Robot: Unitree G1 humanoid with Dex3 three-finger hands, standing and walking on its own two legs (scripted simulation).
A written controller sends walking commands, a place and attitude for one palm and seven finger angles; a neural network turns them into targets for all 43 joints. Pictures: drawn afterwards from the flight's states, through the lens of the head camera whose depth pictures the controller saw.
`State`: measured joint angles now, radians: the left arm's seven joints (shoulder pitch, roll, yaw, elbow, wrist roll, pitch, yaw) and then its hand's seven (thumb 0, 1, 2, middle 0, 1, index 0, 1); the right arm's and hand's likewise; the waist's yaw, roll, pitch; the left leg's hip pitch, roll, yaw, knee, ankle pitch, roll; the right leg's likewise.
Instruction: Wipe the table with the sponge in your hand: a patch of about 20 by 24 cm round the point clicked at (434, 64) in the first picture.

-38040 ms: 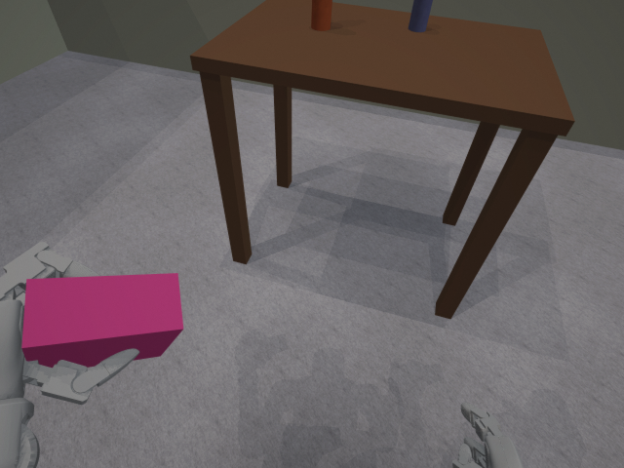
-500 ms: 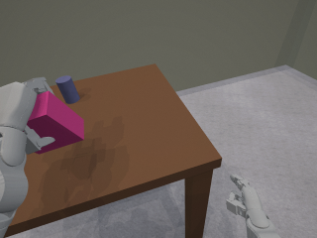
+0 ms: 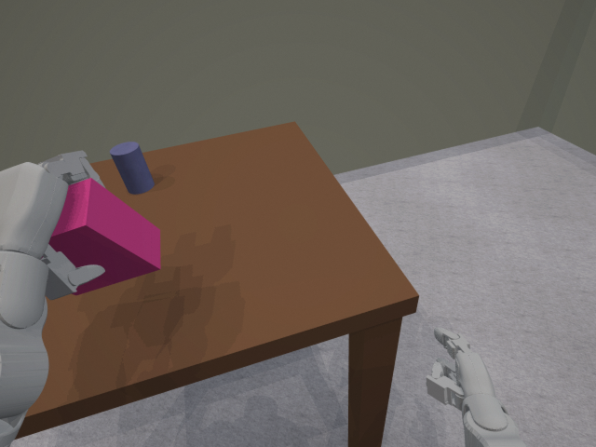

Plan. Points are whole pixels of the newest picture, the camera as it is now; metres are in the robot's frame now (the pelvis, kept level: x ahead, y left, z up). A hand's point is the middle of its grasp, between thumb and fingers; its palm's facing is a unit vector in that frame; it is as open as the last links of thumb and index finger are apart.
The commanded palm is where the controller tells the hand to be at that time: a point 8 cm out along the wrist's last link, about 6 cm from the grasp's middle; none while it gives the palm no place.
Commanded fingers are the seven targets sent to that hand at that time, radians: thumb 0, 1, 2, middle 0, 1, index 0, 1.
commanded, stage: bring the sponge back beside the body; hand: left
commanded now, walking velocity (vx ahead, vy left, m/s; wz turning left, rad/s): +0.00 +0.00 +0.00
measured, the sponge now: (95, 249) +0.23 +0.28 +0.21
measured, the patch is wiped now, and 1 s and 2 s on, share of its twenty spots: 1.00 1.00 1.00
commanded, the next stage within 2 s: step back with the hand held close in 0.68 s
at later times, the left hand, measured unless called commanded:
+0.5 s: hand (57, 236) +0.20 +0.28 +0.26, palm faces +0.45 -0.13 -0.88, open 9.7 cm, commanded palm +0.14 +0.29 +0.31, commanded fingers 0.00 0.10 1.30 -1.20 -1.60 -1.20 -1.60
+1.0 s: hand (100, 211) +0.22 +0.23 +0.28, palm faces +0.46 -0.79 -0.41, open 9.7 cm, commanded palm +0.16 +0.29 +0.30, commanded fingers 0.00 0.10 1.30 -1.20 -1.60 -1.20 -1.60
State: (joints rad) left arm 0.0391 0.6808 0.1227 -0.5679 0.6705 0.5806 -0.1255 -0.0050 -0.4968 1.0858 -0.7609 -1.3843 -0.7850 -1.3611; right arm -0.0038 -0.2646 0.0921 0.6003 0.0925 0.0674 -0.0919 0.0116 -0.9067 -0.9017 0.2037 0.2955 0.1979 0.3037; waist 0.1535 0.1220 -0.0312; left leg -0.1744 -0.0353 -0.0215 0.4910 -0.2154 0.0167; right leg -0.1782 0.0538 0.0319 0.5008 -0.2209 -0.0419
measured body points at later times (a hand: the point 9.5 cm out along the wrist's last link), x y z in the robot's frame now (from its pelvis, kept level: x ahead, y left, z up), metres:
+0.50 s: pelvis +0.00 +0.00 +0.00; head -0.05 -0.05 +0.44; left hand +0.17 +0.29 +0.30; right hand +0.28 -0.17 -0.05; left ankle +0.04 +0.11 -0.74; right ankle +0.04 -0.09 -0.74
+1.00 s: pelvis +0.00 +0.01 -0.01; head -0.01 +0.01 +0.44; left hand +0.19 +0.27 +0.30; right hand +0.22 -0.20 -0.06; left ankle +0.03 +0.11 -0.74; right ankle +0.04 -0.09 -0.74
